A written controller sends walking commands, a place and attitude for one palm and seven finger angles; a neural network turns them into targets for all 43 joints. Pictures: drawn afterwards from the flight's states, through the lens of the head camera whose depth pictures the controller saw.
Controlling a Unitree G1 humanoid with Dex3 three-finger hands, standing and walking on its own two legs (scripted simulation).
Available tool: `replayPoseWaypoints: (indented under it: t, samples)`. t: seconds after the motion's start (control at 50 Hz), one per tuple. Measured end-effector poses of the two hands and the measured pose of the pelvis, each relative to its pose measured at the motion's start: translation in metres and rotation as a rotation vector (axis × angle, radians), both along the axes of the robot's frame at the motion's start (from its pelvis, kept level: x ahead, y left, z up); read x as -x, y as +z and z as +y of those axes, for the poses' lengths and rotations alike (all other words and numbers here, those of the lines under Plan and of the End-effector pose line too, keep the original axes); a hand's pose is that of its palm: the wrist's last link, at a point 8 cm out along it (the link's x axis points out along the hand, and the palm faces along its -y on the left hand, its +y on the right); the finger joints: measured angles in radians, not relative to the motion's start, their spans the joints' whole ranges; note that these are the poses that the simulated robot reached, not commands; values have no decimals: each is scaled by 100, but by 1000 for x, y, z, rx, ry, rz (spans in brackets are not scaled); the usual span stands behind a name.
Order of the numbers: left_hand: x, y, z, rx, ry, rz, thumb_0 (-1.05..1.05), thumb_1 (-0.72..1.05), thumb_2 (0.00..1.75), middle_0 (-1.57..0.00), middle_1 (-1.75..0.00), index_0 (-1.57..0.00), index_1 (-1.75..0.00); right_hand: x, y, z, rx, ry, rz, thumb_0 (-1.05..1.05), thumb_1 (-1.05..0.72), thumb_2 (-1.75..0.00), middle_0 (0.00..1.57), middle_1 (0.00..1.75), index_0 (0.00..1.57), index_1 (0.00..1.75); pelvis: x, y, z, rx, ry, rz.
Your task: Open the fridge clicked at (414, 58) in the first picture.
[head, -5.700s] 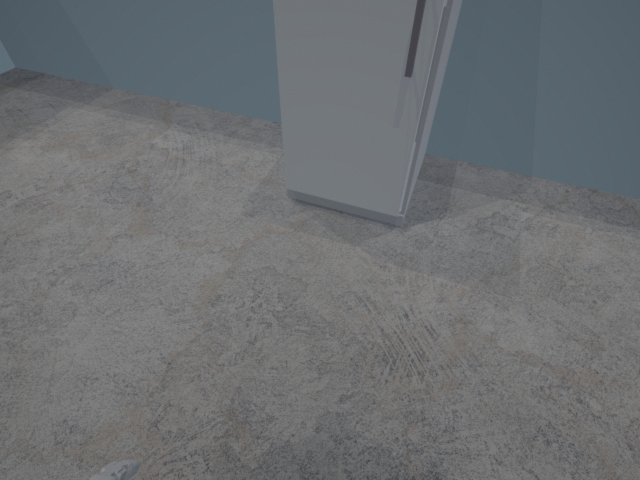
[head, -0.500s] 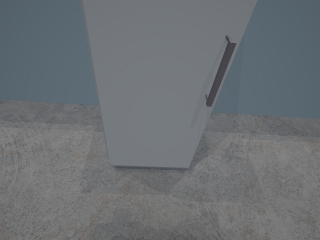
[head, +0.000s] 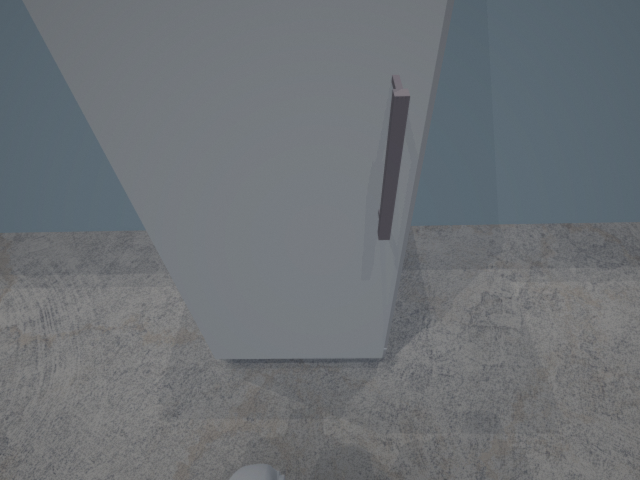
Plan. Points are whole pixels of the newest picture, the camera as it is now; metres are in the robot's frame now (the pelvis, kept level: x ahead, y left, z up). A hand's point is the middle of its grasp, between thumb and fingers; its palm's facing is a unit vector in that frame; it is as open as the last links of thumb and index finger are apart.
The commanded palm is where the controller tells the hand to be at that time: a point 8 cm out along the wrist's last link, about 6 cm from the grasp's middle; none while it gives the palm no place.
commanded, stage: take the last steps up to it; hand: right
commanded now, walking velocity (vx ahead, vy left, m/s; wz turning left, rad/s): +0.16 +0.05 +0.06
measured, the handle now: (389, 167) +0.56 -0.09 +0.09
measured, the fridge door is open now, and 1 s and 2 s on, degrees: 0 0 0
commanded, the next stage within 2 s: come to a stop and stand still in 0.06 s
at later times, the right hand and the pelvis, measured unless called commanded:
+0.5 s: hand (442, 467) +0.19 -0.16 -0.18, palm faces +0.01 +0.98 -0.22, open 7.2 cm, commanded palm none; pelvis +0.09 +0.01 -0.01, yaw +0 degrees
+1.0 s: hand out of the picture +0.05 -0.26 -0.17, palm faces -0.01 +0.96 -0.26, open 7.4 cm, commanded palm none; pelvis +0.04 -0.06 -0.01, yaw +3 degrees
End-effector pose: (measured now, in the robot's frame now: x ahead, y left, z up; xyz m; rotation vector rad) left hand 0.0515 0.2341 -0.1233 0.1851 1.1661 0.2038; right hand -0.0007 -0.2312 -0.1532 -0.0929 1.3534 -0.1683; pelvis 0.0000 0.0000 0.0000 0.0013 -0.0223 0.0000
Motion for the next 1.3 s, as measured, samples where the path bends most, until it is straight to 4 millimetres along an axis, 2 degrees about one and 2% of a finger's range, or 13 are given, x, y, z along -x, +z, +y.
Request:
replayPoseWaypoints:
  t: [0.08, 0.18, 0.28, 0.34, 0.42, 0.46, 0.58, 0.7, 0.82, 0.94, 1.12, 1.2, 1.3]
  samples:
    - [27, -7, -7, 14, 37, 127, -2, 94, 90, -20, -30, -20, -30, -77, 9, -11, 24, 33, -134, 0, -91, -90, 19, 29, 19, 30, -23, 0, -4, 4, -3, 0]
    - [58, -18, -23, 68, 98, 275, 0, 92, 90, -20, -30, -20, -30, -150, 17, -5, 36, 99, -204, 0, -91, -90, 19, 29, 19, 30, -52, -2, -3, 4, 3, -4]
    - [76, -27, -36, 131, 153, 413, 0, 91, 90, -20, -30, -20, -30, -202, 14, 18, 40, 161, -221, 0, -91, -90, 19, 29, 19, 30, -81, -10, 8, 5, 7, -7]
    - [71, -34, -34, 162, 182, 463, 1, 91, 90, -20, -30, -20, -30, -214, 8, 32, 43, 167, -227, 0, -91, -90, 19, 29, 19, 30, -94, -16, 17, 5, 9, -3]
    - [39, -39, -24, 156, 172, 429, 1, 91, 90, -20, -30, -20, -30, -201, 7, 41, 39, 150, -181, 0, -90, -90, 19, 29, 20, 30, -95, -14, 19, 4, -4, -4]
    - [16, -41, -18, 142, 147, 382, 1, 91, 90, -20, -30, -20, -30, -191, 7, 36, 49, 110, -167, -1, -91, -90, 20, 30, 20, 30, -92, -13, 17, 5, -7, -4]
    - [-49, -39, -7, 80, 66, 189, 1, 91, 90, -20, -30, -20, -30, -160, 6, 1, 83, 76, -135, -1, -93, -90, 20, 30, 20, 30, -74, -14, 1, 2, -1, -1]
    - [-77, -25, -15, 0, 20, -17, 1, 92, 90, -20, -30, -20, -30, -125, -6, -43, 99, 54, -134, 0, -91, -90, 20, 30, 20, 30, -60, -25, -30, -3, 0, -27]
    - [-74, -13, -37, 6, 2, -125, 1, 91, 90, -20, -30, -20, -30, -88, 7, -71, 101, 73, -104, 0, -91, -90, 20, 29, 20, 30, -55, -16, -52, -5, 45, -50]
    - [-46, -19, -49, 31, -13, -71, 1, 91, 90, -20, -30, -20, -30, -57, 17, -80, 104, 73, -59, 1, -91, -90, 19, 29, 19, 30, -41, -12, -57, 4, 50, -24]
    - [18, -36, -36, 53, 54, 120, 1, 90, 90, -20, -30, -20, -30, -30, 17, -53, 84, 87, 7, 1, -90, -90, 19, 29, 19, 30, -32, -12, -47, -2, 57, 12]
    - [31, -27, -37, 54, 77, 164, 1, 91, 90, -20, -30, -20, -30, -30, 14, -37, 44, 83, 12, 1, -90, -90, 19, 29, 20, 30, -35, -7, -45, -11, 55, 17]
    - [35, -22, -49, 44, 88, 172, 1, 91, 90, -20, -30, -20, -30, -48, 0, -28, -8, 101, -3, 1, -91, -90, 20, 30, 20, 30, -41, -9, -48, -24, 50, 12]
